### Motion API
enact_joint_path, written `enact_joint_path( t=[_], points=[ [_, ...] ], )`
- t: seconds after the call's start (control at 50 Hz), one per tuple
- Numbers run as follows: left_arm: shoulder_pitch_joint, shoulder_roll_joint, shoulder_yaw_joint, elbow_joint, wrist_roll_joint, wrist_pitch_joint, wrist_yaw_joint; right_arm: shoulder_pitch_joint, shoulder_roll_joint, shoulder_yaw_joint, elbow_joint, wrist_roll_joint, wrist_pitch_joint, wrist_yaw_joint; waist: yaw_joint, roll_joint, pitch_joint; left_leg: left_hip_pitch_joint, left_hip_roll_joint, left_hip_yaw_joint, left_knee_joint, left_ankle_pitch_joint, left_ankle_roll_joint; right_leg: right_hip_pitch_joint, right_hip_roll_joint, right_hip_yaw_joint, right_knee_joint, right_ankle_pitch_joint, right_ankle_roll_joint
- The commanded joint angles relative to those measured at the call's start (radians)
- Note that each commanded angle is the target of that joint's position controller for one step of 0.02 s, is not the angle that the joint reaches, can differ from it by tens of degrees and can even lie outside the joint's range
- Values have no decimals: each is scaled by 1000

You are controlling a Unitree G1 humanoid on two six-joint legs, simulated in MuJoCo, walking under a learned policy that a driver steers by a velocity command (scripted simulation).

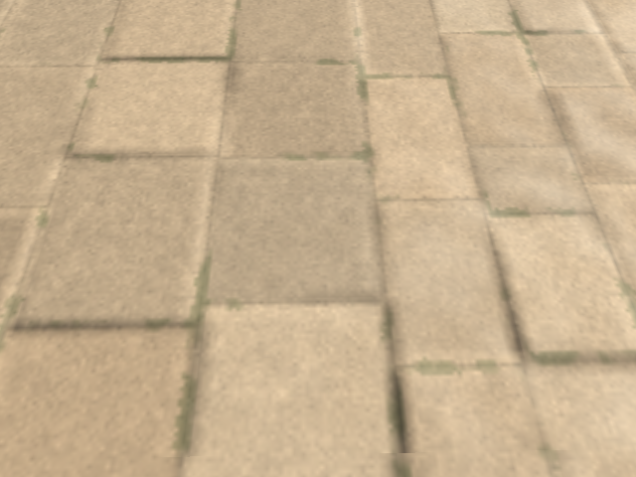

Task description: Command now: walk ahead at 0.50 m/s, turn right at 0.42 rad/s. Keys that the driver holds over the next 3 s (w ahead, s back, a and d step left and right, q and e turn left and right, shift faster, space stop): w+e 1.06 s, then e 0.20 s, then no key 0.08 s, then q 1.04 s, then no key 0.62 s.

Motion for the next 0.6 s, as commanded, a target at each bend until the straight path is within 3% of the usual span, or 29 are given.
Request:
enact_joint_path(
  t=[0.02, 0.04, 0.06, 0.08, 0.1, 0.12, 0.14, 0.16, 0.2, 0.24, 0.28, 0.34, 0.44, 0.5, 0.54, 0.58, 0.6],
  points=[
    [17, 82, 24, -54, 4, -17, 8, 28, -171, -33, -19, -5, 3, -18, 57, 116, -11, 21, 313, -13, 220, 1123, 63, 91, 80, -67, -31, -126, -63],
    [117, 101, 35, -24, 5, -21, 11, 18, -185, -37, -24, -8, 12, -19, 97, 120, -68, 15, 312, 0, 374, 1174, 59, 193, 113, -74, -58, -158, -89],
    [264, 132, 54, 20, 15, -28, 15, 3, -194, -39, -36, -4, 19, -18, 163, 104, -144, -82, 298, 21, 587, 1059, 42, 393, 118, -38, -131, -126, -125],
    [412, 221, 86, 47, 27, -27, 29, -10, -172, -32, -76, 1, 14, -13, 219, 7, -248, -306, 257, 35, 905, 697, 19, 638, -75, 219, -155, -192, -195],
    [363, 295, 109, 25, 5, -11, 33, 16, -104, -27, -132, 21, 2, 10, 142, -249, -322, -739, -1, -36, 1276, -170, -37, 894, -327, 802, -292, -146, -368],
    [332, 276, 108, 28, -25, -1, 29, -78, -173, -38, -151, 1, -8, 14, 151, -52, -262, -864, 65, -216, 1300, -119, -20, 860, -301, 757, -329, -122, -353],
    [274, 233, 98, 22, -26, -1, 34, -141, -157, -34, -177, 10, -21, 19, 130, -7, -146, -884, 114, -221, 1241, -30, -18, 736, -282, 624, -347, -67, -322],
    [241, 176, 86, 26, -21, -3, 35, -139, -151, -34, -174, 12, -26, 18, 84, 72, -57, -832, 148, -213, 1140, 13, -24, 593, -239, 534, -375, 45, -274],
    [200, 140, 72, 24, -25, -17, 43, -127, -128, -30, -180, -18, 10, 19, 26, 60, -31, -719, 177, -215, 1022, 20, -55, 450, -149, 409, -397, 159, -222],
    [225, 159, 75, 29, -31, -35, 42, -129, -113, -29, -192, -29, 43, 25, 14, 36, -40, -697, 175, -194, 953, 25, -82, 410, -113, 366, -407, 222, -218],
    [257, 188, 83, 32, -30, -39, 41, -193, -110, -28, -223, -28, 55, 29, 25, 18, -25, -729, 177, -175, 867, 89, -105, 390, -88, 350, -427, 208, -207],
    [320, 190, 84, 35, -30, -34, 40, -330, -116, -27, -277, -23, 59, 32, 72, -7, -1, -794, 172, -165, 718, 214, -123, 422, -65, 360, -432, 192, -167],
    [410, 194, 86, 38, -23, -26, 47, -481, -119, -17, -340, -13, 53, 40, 136, -33, -10, -828, 131, -172, 547, 310, -113, 549, -66, 399, -375, 260, -139],
    [427, 206, 88, 32, -11, -23, 56, -535, -130, -11, -375, -6, 41, 41, 147, -45, -5, -799, 102, -179, 458, 282, -93, 605, -88, 440, -322, 324, -132],
    [383, 224, 93, 14, -9, -24, 63, -475, -153, -16, -371, -2, 31, 38, 103, -59, -13, -666, 84, -193, 376, 237, -69, 580, -95, 461, -276, 365, -101],
    [323, 244, 97, -5, -12, -33, 54, -267, -199, -37, -312, 0, 16, 21, 4, -35, -103, -356, 41, -175, 295, 198, -31, 502, -42, 437, -82, 502, -56],
    [314, 219, 90, -17, -24, -43, 42, -124, -245, -52, -289, -14, 3, 6, -62, 27, -205, -124, 144, -265, 262, 160, 7, 395, 22, 389, 132, 381, -32]
  ],
)
Next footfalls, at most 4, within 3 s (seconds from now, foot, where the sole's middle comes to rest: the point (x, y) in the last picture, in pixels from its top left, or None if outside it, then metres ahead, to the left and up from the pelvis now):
0.06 right None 0.20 -0.07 -0.77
0.60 left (308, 441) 0.54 0.02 -0.77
1.12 right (454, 385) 0.65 -0.30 -0.77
1.72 left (399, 337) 0.77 -0.20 -0.77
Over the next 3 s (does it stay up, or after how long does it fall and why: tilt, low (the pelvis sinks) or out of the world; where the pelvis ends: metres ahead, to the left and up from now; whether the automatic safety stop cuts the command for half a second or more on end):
stays up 0.65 -0.24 0.01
